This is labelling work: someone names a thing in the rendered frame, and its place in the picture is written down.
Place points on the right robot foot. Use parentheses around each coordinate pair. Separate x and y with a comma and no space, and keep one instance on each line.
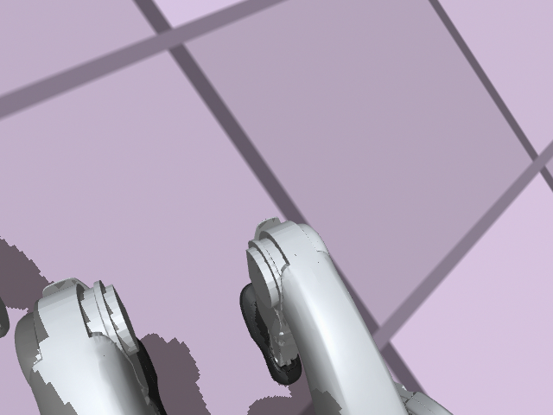
(285,375)

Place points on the left robot foot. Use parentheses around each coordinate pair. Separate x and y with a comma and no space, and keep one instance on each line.
(151,378)

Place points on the right robot hand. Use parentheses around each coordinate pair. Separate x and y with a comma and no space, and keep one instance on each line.
(419,403)

